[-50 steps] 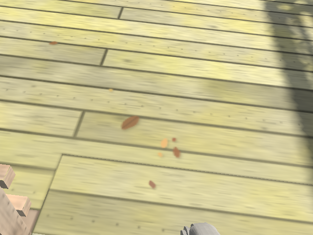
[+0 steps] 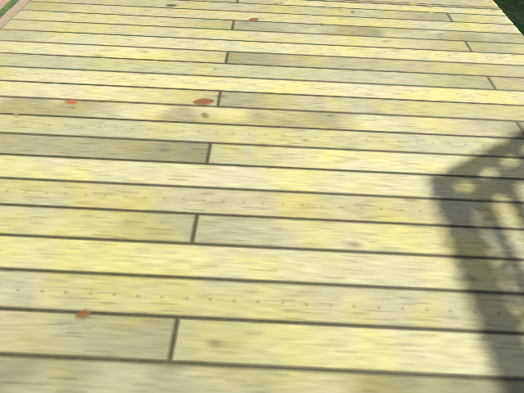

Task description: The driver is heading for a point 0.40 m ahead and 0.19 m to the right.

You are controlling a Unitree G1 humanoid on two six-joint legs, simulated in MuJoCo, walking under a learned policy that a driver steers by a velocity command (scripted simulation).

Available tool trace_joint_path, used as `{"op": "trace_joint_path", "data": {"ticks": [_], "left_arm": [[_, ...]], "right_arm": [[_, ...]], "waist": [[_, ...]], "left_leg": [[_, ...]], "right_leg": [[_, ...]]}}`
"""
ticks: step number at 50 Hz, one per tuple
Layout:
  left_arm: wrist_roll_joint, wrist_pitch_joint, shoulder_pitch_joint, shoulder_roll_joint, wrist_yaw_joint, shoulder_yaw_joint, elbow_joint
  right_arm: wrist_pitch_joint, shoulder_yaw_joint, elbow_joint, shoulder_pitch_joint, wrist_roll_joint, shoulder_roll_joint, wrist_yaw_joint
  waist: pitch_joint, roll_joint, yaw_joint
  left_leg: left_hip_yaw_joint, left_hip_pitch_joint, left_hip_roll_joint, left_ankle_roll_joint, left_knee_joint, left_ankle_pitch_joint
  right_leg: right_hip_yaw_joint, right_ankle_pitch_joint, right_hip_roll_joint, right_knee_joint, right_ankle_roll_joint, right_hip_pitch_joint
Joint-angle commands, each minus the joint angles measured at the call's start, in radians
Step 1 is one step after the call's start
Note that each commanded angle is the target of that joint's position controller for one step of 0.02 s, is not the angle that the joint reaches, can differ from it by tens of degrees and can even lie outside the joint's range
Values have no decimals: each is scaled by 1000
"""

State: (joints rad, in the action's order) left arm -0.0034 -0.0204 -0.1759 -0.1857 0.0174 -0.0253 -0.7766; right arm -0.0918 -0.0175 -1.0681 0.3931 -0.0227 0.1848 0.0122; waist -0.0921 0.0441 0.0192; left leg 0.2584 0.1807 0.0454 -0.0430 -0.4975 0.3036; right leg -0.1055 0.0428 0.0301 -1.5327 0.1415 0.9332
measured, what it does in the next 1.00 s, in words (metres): walks ahead, turning right: right foot, then left foot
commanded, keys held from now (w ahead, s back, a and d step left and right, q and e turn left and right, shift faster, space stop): w+e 0.36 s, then no key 0.64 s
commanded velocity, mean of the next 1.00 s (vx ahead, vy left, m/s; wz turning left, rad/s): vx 0.29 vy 0.00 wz -0.31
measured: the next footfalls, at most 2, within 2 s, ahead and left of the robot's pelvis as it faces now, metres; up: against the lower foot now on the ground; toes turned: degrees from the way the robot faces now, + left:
right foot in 0.34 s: +0.34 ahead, -0.17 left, +0.00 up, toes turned -16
left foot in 0.76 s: +0.54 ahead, +0.00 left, +0.00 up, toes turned -17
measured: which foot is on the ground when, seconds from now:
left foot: down 0.00-0.32, up 0.34-0.74, down 0.76-1.00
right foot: up 0.00-0.32, down 0.34-1.00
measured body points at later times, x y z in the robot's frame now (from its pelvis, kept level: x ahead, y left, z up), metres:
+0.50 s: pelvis +0.26 -0.08 +0.00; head +0.31 -0.10 +0.44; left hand +0.46 +0.15 -0.10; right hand +0.35 -0.38 -0.11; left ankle +0.22 +0.10 -0.62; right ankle +0.30 -0.16 -0.74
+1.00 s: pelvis +0.41 -0.07 -0.02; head +0.42 -0.08 +0.43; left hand +0.60 +0.11 -0.13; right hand +0.51 -0.34 -0.12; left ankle +0.50 +0.01 -0.74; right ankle +0.30 -0.16 -0.74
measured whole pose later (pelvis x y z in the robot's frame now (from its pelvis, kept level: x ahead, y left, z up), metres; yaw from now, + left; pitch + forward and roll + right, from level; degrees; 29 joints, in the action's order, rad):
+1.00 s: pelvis +0.41 -0.07 -0.02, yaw -18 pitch +3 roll +0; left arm 0.02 -0.01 -0.24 -0.19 0.02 -0.03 -0.74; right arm -0.04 -0.02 -0.71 0.13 -0.01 0.16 0.01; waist -0.04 0.00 -0.01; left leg 0.03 0.46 -0.01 -0.02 -0.65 0.24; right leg -0.04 -0.47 -0.01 -0.66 0.01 0.24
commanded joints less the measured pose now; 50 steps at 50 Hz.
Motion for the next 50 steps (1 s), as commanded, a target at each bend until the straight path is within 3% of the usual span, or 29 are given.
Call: {"op": "trace_joint_path", "data": {"ticks": [1,2,5,8,9,11,14,15,16,17,18,19,20,22,25,28,32,34,35,37,38,39,40,41,42,43,46,48,50], "left_arm": [[-4,16,-50,-37,-2,-12,14],[-17,12,-45,-37,-7,-19,20],[-45,19,115,-46,25,-40,76],[-39,15,187,-40,64,-47,116],[-25,18,251,-56,79,-48,135],[-23,22,287,-57,88,-47,163],[-27,20,180,-109,77,-76,181],[-48,5,70,-164,71,-100,165],[-36,-6,-100,-215,52,-129,136],[-22,-8,-232,-291,30,-158,120],[-14,-26,-235,-392,19,-167,120],[3,-48,-231,-335,28,-147,135],[17,-54,-199,-266,21,-128,143],[-21,-48,-68,-203,30,-103,186],[9,-45,-21,-202,13,-87,208],[23,-35,-42,-219,-10,-90,191],[18,-28,-7,-214,-29,-89,183],[6,-40,-29,-171,-21,-72,164],[5,-38,-36,-161,-14,-66,148],[4,-32,-15,-139,-10,-58,140],[12,-36,-59,-115,-8,-51,127],[31,-44,-108,-82,-9,-44,121],[21,-60,-238,-53,-5,-32,95],[13,-58,-187,-121,-3,-41,100],[8,-44,-141,-140,-1,-45,111],[7,-25,-122,-108,-3,-36,104],[25,12,-68,-150,3,-44,105],[27,4,-105,-103,4,-38,96],[17,-3,-100,-103,-20,-42,94]], "right_arm": [[-38,0,106,-109,-21,108,-25],[-35,-25,113,-74,6,168,-50],[-10,-48,138,9,37,179,-71],[2,-62,195,-1,45,178,-57],[5,-60,219,-11,31,175,-60],[19,-71,240,-31,44,212,-62],[36,-92,261,-48,59,264,-55],[48,-101,259,-75,54,306,-49],[52,-105,270,-109,60,301,-44],[44,-91,282,-104,42,257,-45],[12,-47,351,-57,-9,82,-38],[-31,-34,375,-87,31,90,-32],[-48,-34,397,-174,65,125,-26],[-58,-44,386,-189,30,176,-28],[-15,-38,395,-194,24,170,-23],[1,-7,382,-224,0,101,-27],[6,-4,364,-261,4,103,-26],[5,-16,382,-312,18,123,-19],[0,-16,389,-324,-1,109,-22],[-13,-21,385,-307,-4,98,-21],[-17,-28,377,-290,-11,113,-21],[-23,-32,384,-259,-25,154,-27],[-13,-34,396,-238,-33,165,-34],[1,-16,405,-251,-13,83,-31],[14,-8,411,-275,-2,60,-26],[27,-12,416,-315,7,65,-19],[42,-28,436,-288,19,96,-3],[44,-35,433,-291,19,97,-4],[37,-41,437,-296,18,86,-17]], "waist": [[175,-143,33],[173,-142,29],[208,-75,-48],[221,-65,-81],[189,-46,-101],[204,-69,-109],[126,-152,-46],[96,-206,18],[18,-174,93],[-62,-121,148],[-143,169,21],[-317,160,31],[-214,73,46],[-91,-44,-12],[-54,-30,-48],[-23,-4,-44],[-57,66,-17],[-48,63,7],[-39,69,6],[-31,65,-26],[-49,30,-14],[-76,-60,13],[-147,-246,47],[-193,-297,10],[-185,-279,9],[-179,-224,32],[-37,-28,-43],[-39,-58,-18],[-26,-62,-30]], "left_leg": [[-50,284,162,-49,366,-140],[-111,171,206,-49,359,-165],[-131,-179,293,-48,373,-191],[-88,-300,303,-80,366,-225],[-87,-335,283,-112,350,-215],[-45,-338,273,-115,335,-319],[5,-374,250,-101,128,-966],[11,-356,237,-85,-21,-1109],[38,-287,206,-63,-227,-1105],[17,-56,145,-24,-528,-802],[-73,402,-66,36,-873,208],[-309,450,-109,32,-1061,293],[-328,494,-55,33,-1053,246],[-311,496,21,38,-850,151],[-304,427,48,49,-737,109],[-260,384,35,59,-489,-11],[-260,285,14,72,-320,-191],[-271,275,6,56,-252,-226],[-265,271,-6,43,-210,-190],[-242,176,-31,10,-31,-290],[-285,89,3,-6,-26,-543],[-395,-11,117,-51,-56,-921],[-519,-146,255,-197,-69,-1077],[-583,-122,274,-252,-39,-980],[-567,-92,237,-227,-33,-818],[-529,-26,194,-177,-37,-648],[-356,82,28,-50,-100,-360],[-348,35,29,-57,-101,-407],[-360,14,44,-60,-96,-482]], "right_leg": [[111,107,23,213,-68,-145],[49,99,59,290,-83,-73],[33,26,101,462,-86,122],[84,-22,122,641,-70,93],[132,-77,102,700,-78,24],[174,-121,77,818,-72,-77],[265,-244,-41,901,-30,-331],[273,-254,-62,921,12,-439],[260,-221,-103,994,53,-639],[92,-158,-24,990,107,-913],[-398,-100,224,1017,260,-1232],[-620,-86,302,1148,320,-1258],[-462,166,286,1153,255,-1173],[-246,347,213,1109,170,-986],[-177,463,195,1154,168,-799],[-67,500,140,1152,130,-686],[-23,373,124,1143,102,-624],[-40,304,139,1116,92,-641],[-51,252,129,1091,82,-657],[-53,118,97,1021,31,-657],[-45,15,49,960,-15,-648],[3,-164,-20,863,-69,-581],[22,-401,-53,762,-135,-469],[20,-453,-12,751,-169,-493],[20,-457,4,785,-177,-512],[30,-419,12,865,-174,-574],[-9,-287,7,991,-113,-576],[17,-312,-6,979,-116,-563],[18,-257,-2,979,-134,-572]]}}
